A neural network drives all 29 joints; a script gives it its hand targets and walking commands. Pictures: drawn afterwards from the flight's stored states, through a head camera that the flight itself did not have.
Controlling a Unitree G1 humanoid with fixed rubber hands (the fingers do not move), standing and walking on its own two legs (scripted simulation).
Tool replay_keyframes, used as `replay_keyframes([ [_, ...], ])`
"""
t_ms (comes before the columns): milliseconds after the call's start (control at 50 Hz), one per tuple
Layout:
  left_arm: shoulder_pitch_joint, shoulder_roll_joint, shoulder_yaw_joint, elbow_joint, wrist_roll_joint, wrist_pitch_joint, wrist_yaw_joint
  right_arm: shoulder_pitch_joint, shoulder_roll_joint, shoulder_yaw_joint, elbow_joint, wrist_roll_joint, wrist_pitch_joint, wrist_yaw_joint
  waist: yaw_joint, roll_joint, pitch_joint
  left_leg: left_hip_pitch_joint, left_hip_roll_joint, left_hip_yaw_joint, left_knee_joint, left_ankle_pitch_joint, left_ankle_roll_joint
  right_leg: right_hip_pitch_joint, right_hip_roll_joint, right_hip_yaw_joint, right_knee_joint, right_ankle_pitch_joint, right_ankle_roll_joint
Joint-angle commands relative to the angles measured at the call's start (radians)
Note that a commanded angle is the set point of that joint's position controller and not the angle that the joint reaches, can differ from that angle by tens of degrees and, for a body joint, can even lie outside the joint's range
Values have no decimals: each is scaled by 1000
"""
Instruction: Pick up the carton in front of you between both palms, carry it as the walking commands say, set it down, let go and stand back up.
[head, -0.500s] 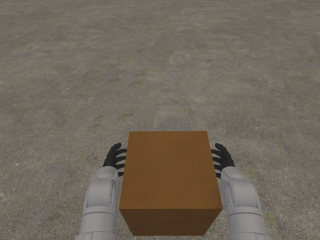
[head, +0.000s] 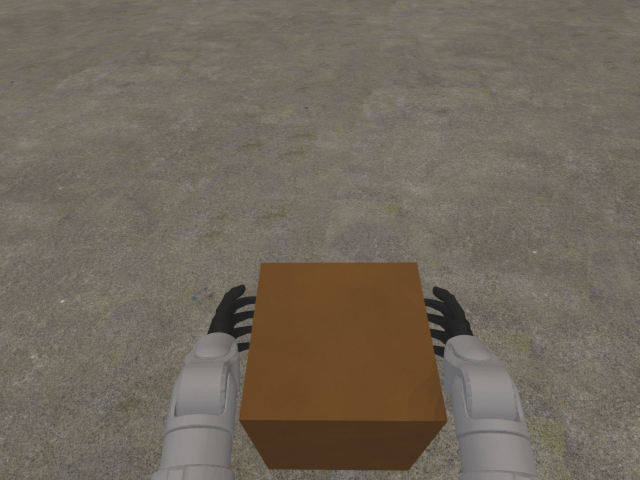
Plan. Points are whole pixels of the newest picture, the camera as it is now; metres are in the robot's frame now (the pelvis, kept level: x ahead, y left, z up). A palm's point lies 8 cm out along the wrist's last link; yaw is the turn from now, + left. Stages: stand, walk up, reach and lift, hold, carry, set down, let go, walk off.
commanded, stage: hold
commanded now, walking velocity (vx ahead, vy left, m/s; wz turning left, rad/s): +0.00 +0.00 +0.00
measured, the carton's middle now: (338, 371) +0.28 +0.00 -0.04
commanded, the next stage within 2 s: set down in 0.50 s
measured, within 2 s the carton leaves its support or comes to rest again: neither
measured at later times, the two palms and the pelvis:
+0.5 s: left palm (232, 357) +0.25 +0.13 +0.05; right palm (476, 350) +0.26 -0.17 +0.04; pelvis -0.03 -0.03 +0.00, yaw +2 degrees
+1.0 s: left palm (263, 354) +0.31 +0.11 -0.06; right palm (460, 362) +0.30 -0.19 -0.07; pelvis -0.03 -0.02 -0.03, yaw +1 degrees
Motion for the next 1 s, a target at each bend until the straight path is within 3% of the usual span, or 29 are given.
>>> replay_keyframes([
  [0,-417,-855,-504,-71,-215,-34,-191,-436,845,518,-81,218,-48,205,-6,5,-280,36,-54,-166,-53,309,-21,157,134,90,-5,210,-32],
  [80,-460,-855,-502,-44,-218,-27,-211,-434,848,475,-31,190,-44,202,-27,18,-223,-32,-52,-160,-66,153,-15,160,125,86,-13,102,-44],
  [260,-507,-898,-448,48,-197,-32,-239,-535,909,482,21,198,-35,242,4,6,-181,-148,-50,-152,-94,-60,19,214,105,92,-14,-41,-35],
  [520,-612,-945,-389,139,-179,-48,-283,-627,971,433,131,197,-33,283,3,-26,-177,-172,-59,-141,-67,-119,33,212,71,120,-51,-176,-28],
  [660,-753,-914,-243,310,-96,-98,-298,-738,962,265,313,121,-79,275,-10,-22,-128,-251,-61,-135,-13,-171,36,174,62,134,-24,-244,-29],
  [760,-785,-825,-59,439,31,-173,-254,-779,838,71,424,-12,-154,238,-26,-4,-95,-334,-67,-146,60,-165,37,85,74,125,53,-194,-34],
  [840,-707,-711,45,473,106,-268,-206,-721,698,-16,436,-80,-255,211,-31,-1,-135,-417,-84,-147,132,-81,26,-44,94,105,142,-39,-33],
  [900,-660,-681,31,469,104,-376,-186,-686,645,3,434,-76,-368,203,-35,-2,-244,-498,-99,-139,208,19,12,-132,109,93,234,110,-30],
  [980,-685,-726,-87,451,42,-524,-165,-707,683,119,429,-24,-518,205,-28,1,-460,-599,-117,-134,318,125,-11,-207,124,90,363,246,-29],
])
